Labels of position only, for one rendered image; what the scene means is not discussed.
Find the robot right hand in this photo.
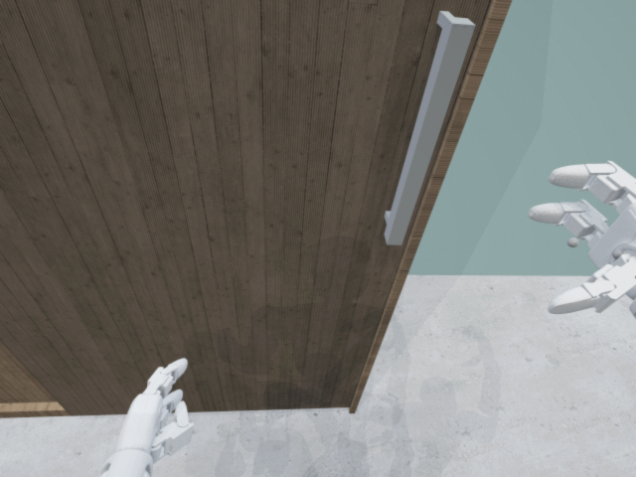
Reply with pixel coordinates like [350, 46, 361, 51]
[528, 161, 636, 314]

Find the wardrobe door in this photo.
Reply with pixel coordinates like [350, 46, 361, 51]
[0, 342, 56, 403]
[0, 0, 493, 416]

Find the left robot forearm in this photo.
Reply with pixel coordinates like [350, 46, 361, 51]
[99, 449, 153, 477]

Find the robot left hand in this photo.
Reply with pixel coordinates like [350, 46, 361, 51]
[115, 358, 194, 464]

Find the handle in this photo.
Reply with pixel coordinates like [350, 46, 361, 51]
[385, 11, 476, 245]

